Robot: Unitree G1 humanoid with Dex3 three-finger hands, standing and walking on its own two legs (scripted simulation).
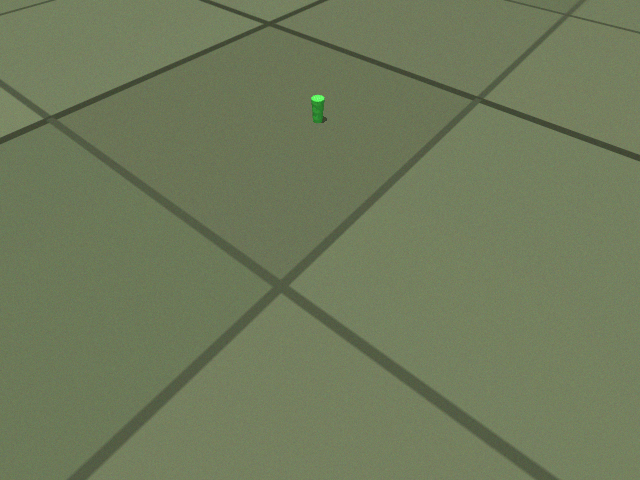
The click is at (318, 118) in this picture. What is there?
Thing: tapered cup
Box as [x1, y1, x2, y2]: [311, 95, 323, 122]
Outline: 314,95 311,97 313,121 320,122 323,110 323,97 321,95
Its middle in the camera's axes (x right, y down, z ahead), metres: -0.02 -0.72 +2.18
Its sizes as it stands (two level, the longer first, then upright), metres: 0.072 0.072 0.139
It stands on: the floor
